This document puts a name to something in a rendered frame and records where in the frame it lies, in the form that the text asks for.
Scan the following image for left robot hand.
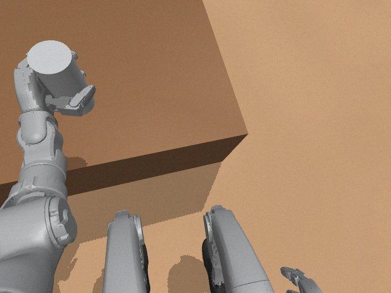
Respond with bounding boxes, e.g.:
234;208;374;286
13;50;96;117

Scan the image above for can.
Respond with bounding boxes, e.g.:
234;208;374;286
27;40;95;115

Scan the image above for right robot foot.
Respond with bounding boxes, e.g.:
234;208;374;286
202;239;226;293

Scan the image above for right robot hand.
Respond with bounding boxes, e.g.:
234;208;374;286
280;267;322;293

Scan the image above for left robot arm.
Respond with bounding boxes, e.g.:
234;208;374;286
0;110;78;293

